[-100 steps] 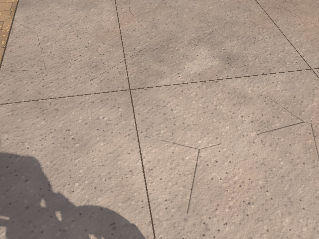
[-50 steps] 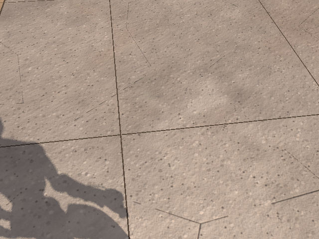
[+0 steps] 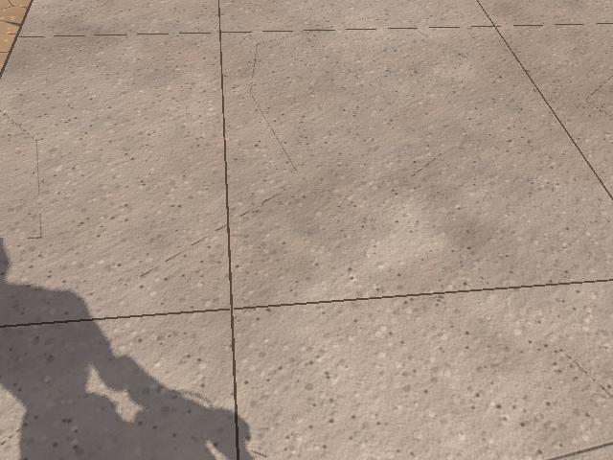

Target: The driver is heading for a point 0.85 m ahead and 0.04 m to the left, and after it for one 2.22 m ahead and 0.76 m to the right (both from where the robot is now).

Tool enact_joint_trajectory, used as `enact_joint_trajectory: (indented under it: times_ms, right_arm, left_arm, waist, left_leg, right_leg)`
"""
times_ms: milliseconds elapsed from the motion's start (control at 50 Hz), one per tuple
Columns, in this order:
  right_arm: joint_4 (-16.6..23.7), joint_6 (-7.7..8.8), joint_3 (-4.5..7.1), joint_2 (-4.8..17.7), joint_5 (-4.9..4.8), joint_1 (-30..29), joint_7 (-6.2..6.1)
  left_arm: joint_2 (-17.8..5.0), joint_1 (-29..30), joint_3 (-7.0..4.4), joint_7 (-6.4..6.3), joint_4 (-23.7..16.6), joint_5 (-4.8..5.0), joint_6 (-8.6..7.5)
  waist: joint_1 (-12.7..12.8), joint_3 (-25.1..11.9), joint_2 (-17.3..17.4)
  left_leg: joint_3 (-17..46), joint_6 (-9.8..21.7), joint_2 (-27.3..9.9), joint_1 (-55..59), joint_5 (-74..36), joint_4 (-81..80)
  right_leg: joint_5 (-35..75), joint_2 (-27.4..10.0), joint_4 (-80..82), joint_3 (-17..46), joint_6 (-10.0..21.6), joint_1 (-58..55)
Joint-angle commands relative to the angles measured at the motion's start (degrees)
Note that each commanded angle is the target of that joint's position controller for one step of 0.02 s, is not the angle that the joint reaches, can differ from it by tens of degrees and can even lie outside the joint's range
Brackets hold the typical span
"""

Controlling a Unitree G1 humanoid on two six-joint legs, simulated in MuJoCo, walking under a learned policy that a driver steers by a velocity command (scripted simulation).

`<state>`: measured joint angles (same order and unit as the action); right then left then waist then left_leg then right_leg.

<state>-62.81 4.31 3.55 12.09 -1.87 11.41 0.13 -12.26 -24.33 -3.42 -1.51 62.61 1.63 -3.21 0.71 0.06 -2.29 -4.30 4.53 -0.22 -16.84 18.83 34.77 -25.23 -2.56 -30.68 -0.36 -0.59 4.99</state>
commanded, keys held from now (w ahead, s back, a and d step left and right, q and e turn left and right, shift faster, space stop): w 1.00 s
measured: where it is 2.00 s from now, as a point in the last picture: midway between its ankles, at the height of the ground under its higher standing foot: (331, 238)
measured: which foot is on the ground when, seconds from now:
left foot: down 0.00-0.50, up 0.52-1.00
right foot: down 0.00-0.02, up 0.04-0.48, down 0.50-1.00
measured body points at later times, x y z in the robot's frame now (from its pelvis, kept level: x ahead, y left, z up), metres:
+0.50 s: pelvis +0.23 -0.02 -0.01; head +0.27 -0.02 +0.44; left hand +0.47 +0.19 -0.10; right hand +0.12 -0.27 -0.15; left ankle +0.01 +0.10 -0.72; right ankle +0.39 -0.13 -0.73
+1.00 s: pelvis +0.52 -0.02 +0.01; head +0.54 -0.02 +0.46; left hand +0.47 +0.24 -0.13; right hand +0.72 -0.25 -0.09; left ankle +0.71 +0.12 -0.69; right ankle +0.39 -0.13 -0.73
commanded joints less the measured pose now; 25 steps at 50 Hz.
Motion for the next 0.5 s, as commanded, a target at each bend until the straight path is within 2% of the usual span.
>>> enact_joint_trajectory:
  times_ms: [20,40,60,80,100,120,140,180,220,300,360,400,420,460,480,500]
  right_arm:
    - [-3.5,0.84,3.64,11.9,0.27,20.2,-0.03]
    - [-3.9,1.68,2.76,11.8,1.22,22.9,0.73]
    - [-2.3,2.49,1.31,8.6,1.39,16.5,0.67]
    - [-0.6,2.85,0.42,5.9,1.34,11.8,0.88]
    - [0.6,2.91,-0.10,5.6,1.46,8.5,1.23]
    - [1.2,2.85,-0.58,4.8,1.58,7.3,1.36]
    - [1.0,2.44,-1.08,3.6,1.78,8.2,1.27]
    - [0.2,1.98,-1.27,4.3,1.98,11.9,0.58]
    - [0.2,1.72,-1.17,6.0,2.16,13.7,-0.24]
    - [1.2,1.25,-0.95,7.4,2.13,14.8,-1.13]
    - [0.6,1.04,-0.63,7.4,1.47,17.6,-1.20]
    - [0.4,0.70,-0.31,7.6,1.15,18.2,-1.28]
    - [0.5,0.51,-0.05,8.0,1.10,17.9,-1.30]
    - [1.1,0.13,0.57,9.6,1.27,16.3,-1.32]
    - [1.4,-0.28,0.80,10.2,1.50,15.3,-1.29]
    - [2.0,-0.62,0.54,9.6,1.73,14.2,-1.22]
  left_arm:
    - [-3.5,8.1,-0.02,0.26,-6.5,-0.28,-1.64]
    - [-1.6,8.9,0.35,0.20,-8.1,0.29,-2.58]
    - [-3.4,9.7,-0.10,0.58,-8.5,1.47,-3.21]
    - [-4.2,10.1,-0.20,1.02,-8.5,1.63,-3.55]
    - [-4.4,10.2,-0.55,0.93,-8.1,1.11,-3.74]
    - [-5.4,10.6,-1.19,0.82,-8.1,0.41,-3.58]
    - [-5.8,10.3,-1.59,1.01,-7.8,0.17,-3.17]
    - [-4.1,11.6,-1.55,1.37,-8.1,-0.09,-2.31]
    - [-3.2,16.5,-1.26,1.42,-10.2,-0.37,-1.84]
    - [-2.3,26.6,-0.24,2.16,-13.9,-0.19,-2.00]
    - [-2.7,31.4,0.22,3.13,-15.6,0.11,-2.25]
    - [-3.1,33.5,0.39,3.90,-16.8,0.26,-2.62]
    - [-3.6,33.7,0.33,4.25,-17.2,0.28,-2.82]
    - [-6.1,29.5,-0.69,4.49,-16.8,0.19,-3.09]
    - [-8.3,23.0,-1.80,4.29,-15.3,0.18,-3.08]
    - [-10.8,12.3,-3.23,3.87,-12.0,0.30,-2.84]
  waist:
    - [-10.1,0.6,16.6]
    - [-9.7,-2.6,20.6]
    - [-6.2,1.8,12.5]
    - [-4.5,3.9,8.5]
    - [-2.9,4.9,5.6]
    - [-2.0,5.4,5.4]
    - [-1.7,4.9,6.0]
    - [-1.9,4.7,6.3]
    - [-2.5,5.6,5.4]
    - [-4.4,7.5,6.1]
    - [-5.4,9.0,6.1]
    - [-5.0,9.5,6.3]
    - [-4.3,9.0,6.5]
    - [-1.0,4.7,8.6]
    - [2.7,0.2,9.9]
    - [7.8,-5.9,9.9]
  left_leg:
    - [25.8,7.1,-13.4,26.4,3.0,-17.5]
    - [47.3,13.6,-22.3,28.2,7.5,-26.0]
    - [44.1,12.7,-23.2,24.8,10.3,-25.0]
    - [35.8,10.2,-20.4,21.5,9.5,-24.7]
    - [29.1,8.2,-17.8,18.5,5.0,-25.6]
    - [23.6,6.6,-15.7,16.3,-1.7,-26.1]
    - [18.9,5.4,-13.4,15.1,-6.8,-26.4]
    - [14.2,5.5,-11.9,15.2,-15.8,-26.9]
    - [12.5,6.3,-12.2,15.4,-20.5,-27.8]
    - [8.7,5.8,-11.1,13.1,-20.1,-30.0]
    - [7.3,5.9,-12.3,15.8,-20.1,-30.0]
    - [6.7,5.5,-13.9,19.6,-22.7,-28.4]
    - [6.3,5.1,-14.5,21.5,-25.9,-26.8]
    - [5.3,4.0,-15.0,24.0,-43.5,-20.2]
    - [4.2,3.1,-14.2,23.9,-54.1,-12.4]
    - [2.4,1.4,-11.6,18.6,-56.3,0.1]
  right_leg:
    - [9.7,2.5,-22.4,-3.9,2.1,30.5]
    - [-5.9,5.7,-37.5,2.2,2.2,38.1]
    - [-3.3,1.4,-44.8,6.2,4.0,43.2]
    - [2.9,-1.4,-45.4,5.9,5.6,43.8]
    - [8.4,-3.5,-42.4,5.0,6.2,42.8]
    - [11.8,-5.0,-38.5,4.5,6.2,40.5]
    - [13.9,-5.5,-35.9,3.6,5.8,38.0]
    - [16.2,-5.3,-32.3,1.5,4.3,37.7]
    - [19.2,-5.2,-26.5,0.8,2.8,40.1]
    - [27.3,-3.1,-10.9,-1.3,1.7,37.0]
    - [29.0,-2.0,-5.0,-2.1,2.4,35.8]
    - [27.7,-1.7,-2.2,-1.6,3.8,35.8]
    - [26.2,-1.3,-1.0,-1.8,4.6,34.8]
    - [22.5,1.5,-0.4,-3.5,6.4,26.4]
    - [21.1,3.7,-0.8,-4.8,7.8,17.6]
    - [21.7,4.4,-0.7,-4.7,9.5,3.1]
Keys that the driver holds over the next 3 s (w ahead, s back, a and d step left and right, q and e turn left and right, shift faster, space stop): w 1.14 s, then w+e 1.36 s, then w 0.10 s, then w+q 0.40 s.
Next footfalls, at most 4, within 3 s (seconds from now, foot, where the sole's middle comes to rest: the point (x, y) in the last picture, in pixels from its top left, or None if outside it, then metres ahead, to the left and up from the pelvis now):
0.50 right None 0.43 -0.13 -0.76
1.08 left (264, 365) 0.75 0.11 -0.76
1.64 right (363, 273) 1.04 -0.14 -0.76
2.12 left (331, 187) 1.38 -0.06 -0.76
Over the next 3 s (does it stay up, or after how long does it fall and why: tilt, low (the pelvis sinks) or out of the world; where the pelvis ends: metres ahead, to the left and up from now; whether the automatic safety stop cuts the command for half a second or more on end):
stays up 1.50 -0.41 0.02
